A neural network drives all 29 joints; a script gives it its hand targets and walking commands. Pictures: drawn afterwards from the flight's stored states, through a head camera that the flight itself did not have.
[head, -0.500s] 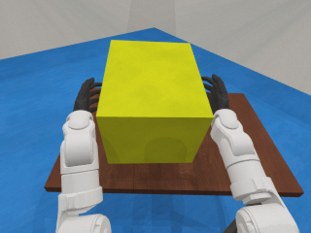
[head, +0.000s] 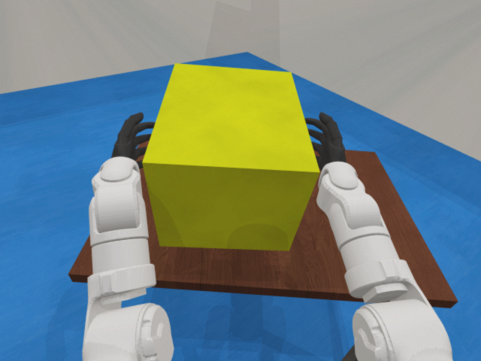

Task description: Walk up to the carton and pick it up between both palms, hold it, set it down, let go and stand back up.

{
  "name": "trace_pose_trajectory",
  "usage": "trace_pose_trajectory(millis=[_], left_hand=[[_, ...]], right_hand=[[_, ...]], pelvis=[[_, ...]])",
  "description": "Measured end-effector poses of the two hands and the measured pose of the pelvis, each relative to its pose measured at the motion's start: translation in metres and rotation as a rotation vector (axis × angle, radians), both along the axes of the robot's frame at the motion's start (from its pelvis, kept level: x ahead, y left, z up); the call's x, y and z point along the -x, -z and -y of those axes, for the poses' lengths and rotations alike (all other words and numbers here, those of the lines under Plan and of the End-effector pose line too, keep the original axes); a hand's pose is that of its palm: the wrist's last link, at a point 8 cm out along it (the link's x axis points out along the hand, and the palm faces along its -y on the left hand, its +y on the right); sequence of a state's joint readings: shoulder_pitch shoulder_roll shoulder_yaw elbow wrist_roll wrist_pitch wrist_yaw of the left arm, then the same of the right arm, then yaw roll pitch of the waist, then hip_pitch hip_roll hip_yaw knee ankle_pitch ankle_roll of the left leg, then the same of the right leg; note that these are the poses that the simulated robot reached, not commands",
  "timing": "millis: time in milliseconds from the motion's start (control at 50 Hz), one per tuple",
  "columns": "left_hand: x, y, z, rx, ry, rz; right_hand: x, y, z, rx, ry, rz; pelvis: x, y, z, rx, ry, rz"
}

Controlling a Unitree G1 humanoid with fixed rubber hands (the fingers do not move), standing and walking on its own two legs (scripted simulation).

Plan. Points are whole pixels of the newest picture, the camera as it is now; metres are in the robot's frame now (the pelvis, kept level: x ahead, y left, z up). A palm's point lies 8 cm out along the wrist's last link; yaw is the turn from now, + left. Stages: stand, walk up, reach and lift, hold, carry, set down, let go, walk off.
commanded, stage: hold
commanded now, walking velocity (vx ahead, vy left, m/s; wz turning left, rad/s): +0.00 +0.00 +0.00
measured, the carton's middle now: (229, 153) +0.45 +0.03 +0.16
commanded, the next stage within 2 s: set down in 1.88 s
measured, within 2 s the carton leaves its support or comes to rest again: neither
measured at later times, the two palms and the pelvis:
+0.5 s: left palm (137, 163) +0.37 +0.18 +0.19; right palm (336, 171) +0.37 -0.14 +0.18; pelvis +0.02 +0.02 +0.00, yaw +0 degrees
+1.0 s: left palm (125, 155) +0.37 +0.20 +0.20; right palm (326, 153) +0.38 -0.12 +0.21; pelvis +0.01 +0.01 +0.00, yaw +0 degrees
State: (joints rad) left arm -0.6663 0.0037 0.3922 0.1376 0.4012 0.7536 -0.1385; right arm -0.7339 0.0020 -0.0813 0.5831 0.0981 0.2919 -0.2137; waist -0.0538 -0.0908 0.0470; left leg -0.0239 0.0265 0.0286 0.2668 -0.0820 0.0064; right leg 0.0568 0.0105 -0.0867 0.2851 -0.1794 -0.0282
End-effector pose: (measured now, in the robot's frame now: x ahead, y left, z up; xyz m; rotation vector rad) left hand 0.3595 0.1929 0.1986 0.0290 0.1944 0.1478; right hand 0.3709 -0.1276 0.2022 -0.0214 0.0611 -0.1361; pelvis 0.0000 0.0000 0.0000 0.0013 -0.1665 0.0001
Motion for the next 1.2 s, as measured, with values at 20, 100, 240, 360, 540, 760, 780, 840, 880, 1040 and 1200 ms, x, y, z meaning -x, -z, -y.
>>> trace_pose_trajectory(millis=[20, 100, 240, 360, 540, 760, 780, 840, 880, 1040, 1200], left_hand=[[-0.002, -0.001, -0.001, 0.001, 0.002, 0.001], [-0.01, -0.003, -0.005, -0.01, 0.008, 0.017], [-0.021, 0.006, -0.005, -0.042, 0.023, 0.0], [-0.016, 0.01, 0.002, -0.06, 0.023, 0.019], [-0.003, 0.005, 0.016, -0.065, 0.02, 0.034], [0.009, 0.003, 0.007, -0.026, -0.011, 0.003], [0.008, 0.003, 0.006, -0.019, -0.011, 0.0], [0.003, 0.0, 0.001, -0.005, -0.003, 0.004], [-0.001, -0.003, -0.001, -0.004, 0.0, 0.013], [-0.017, 0.0, -0.006, -0.034, 0.017, 0.0], [-0.017, 0.009, 0.0, -0.055, 0.021, 0.021]], right_hand=[[-0.002, -0.002, -0.001, 0.003, 0.002, 0.001], [-0.009, -0.009, -0.005, -0.001, 0.003, 0.02], [-0.018, 0.0, -0.005, -0.013, 0.009, 0.008], [-0.014, 0.015, 0.003, -0.047, 0.009, 0.029], [0.001, 0.021, 0.016, -0.069, 0.011, 0.038], [0.007, 0.012, 0.007, -0.025, -0.005, 0.001], [0.006, 0.01, 0.006, -0.02, -0.004, -0.002], [0.002, 0.003, 0.001, -0.007, -0.002, 0.002], [-0.002, -0.003, -0.002, -0.002, 0.0, 0.012], [-0.017, -0.005, -0.006, -0.007, 0.007, 0.005], [-0.016, 0.012, 0.0, -0.043, 0.007, 0.03]], pelvis=[[0.0, 0.0, 0.0, 0.001, 0.0, -0.006], [-0.004, 0.0, -0.004, 0.004, -0.002, -0.02], [-0.016, -0.001, -0.017, 0.006, -0.005, -0.017], [-0.024, 0.0, -0.024, 0.011, -0.007, -0.006], [-0.023, 0.001, -0.017, 0.008, -0.004, 0.029], [-0.003, 0.001, -0.001, 0.002, -0.003, 0.028], [-0.002, 0.001, -0.001, 0.001, -0.004, 0.022], [0.0, 0.0, 0.001, 0.001, -0.005, 0.003], [0.0, 0.0, 0.0, 0.002, -0.006, -0.007], [-0.011, -0.001, -0.011, 0.005, -0.006, -0.02], [-0.024, 0.0, -0.023, 0.011, -0.011, -0.007]])
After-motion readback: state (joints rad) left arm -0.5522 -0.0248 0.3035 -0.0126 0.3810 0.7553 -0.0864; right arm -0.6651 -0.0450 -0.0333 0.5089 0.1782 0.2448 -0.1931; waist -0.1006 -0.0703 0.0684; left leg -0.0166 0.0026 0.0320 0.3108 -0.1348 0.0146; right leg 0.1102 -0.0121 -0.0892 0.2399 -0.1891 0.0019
